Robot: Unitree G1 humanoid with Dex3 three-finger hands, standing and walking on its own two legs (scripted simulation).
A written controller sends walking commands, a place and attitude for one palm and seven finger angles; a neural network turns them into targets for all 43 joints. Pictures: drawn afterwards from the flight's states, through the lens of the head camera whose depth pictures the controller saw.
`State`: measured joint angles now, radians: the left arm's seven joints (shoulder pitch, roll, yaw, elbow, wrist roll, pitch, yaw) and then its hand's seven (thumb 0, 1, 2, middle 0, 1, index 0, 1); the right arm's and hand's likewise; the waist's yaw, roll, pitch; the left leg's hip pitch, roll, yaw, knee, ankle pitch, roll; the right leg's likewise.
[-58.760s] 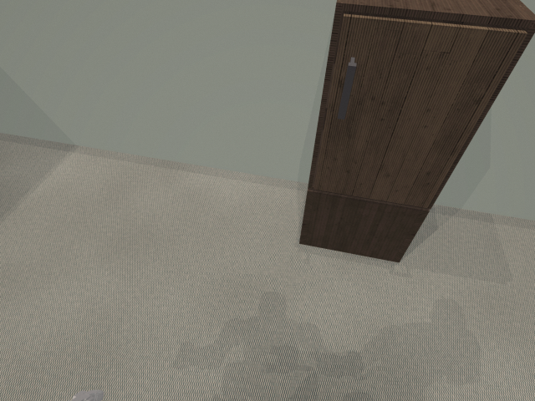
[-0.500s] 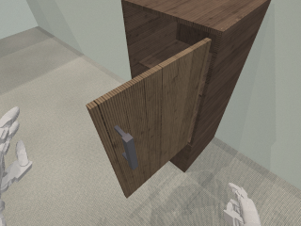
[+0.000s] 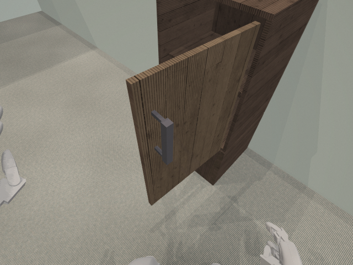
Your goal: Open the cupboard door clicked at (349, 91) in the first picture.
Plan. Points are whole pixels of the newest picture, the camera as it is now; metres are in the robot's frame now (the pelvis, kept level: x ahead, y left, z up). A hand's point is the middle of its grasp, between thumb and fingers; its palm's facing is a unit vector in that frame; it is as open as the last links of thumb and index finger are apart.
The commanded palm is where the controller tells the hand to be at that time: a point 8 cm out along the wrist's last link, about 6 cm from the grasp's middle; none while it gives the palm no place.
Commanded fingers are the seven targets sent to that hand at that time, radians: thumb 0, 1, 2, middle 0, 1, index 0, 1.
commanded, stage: step back with the hand held close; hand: left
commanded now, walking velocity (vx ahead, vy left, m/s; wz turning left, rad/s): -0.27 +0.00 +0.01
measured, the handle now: (162, 138) +0.39 +0.07 +0.06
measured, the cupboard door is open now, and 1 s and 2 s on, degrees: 85 85 85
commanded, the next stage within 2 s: stop stepping back and stand still in 0.40 s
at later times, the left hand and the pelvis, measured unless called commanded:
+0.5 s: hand (10, 221) +0.14 +0.24 +0.17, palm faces +0.30 -0.83 -0.46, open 7.4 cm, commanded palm +0.08 +0.29 +0.19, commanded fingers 0.00 0.90 0.90 -0.20 -0.30 -0.20 -0.30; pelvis -0.08 +0.00 +0.01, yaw -5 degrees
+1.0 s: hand out of the picture +0.09 +0.28 +0.16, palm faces +0.41 -0.82 -0.40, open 7.4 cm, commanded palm +0.03 +0.32 +0.19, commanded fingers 0.00 0.90 0.90 -0.20 -0.30 -0.20 -0.30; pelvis -0.13 +0.02 +0.01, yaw -2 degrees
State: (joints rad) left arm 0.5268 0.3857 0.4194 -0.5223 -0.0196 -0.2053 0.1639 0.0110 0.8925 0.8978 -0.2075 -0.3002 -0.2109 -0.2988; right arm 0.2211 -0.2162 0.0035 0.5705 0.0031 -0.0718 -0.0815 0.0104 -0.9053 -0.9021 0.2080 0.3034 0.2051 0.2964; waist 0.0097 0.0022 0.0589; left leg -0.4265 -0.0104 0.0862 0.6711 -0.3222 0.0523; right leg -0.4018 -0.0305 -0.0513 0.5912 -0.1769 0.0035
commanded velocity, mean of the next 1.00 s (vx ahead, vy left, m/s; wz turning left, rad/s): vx -0.11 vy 0.01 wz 0.02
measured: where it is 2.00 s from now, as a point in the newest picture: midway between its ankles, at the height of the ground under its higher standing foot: outside the picture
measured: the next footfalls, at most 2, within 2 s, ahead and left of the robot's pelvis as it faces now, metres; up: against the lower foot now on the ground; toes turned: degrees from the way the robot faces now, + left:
right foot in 0.42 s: -0.12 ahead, -0.10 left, +0.00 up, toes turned -4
left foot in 0.90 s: -0.06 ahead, +0.13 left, +0.00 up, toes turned -1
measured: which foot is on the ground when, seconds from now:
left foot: down 0.00-0.70, up 0.72-0.88, down 0.90-1.00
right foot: down 0.00-0.08, up 0.10-0.40, down 0.42-1.00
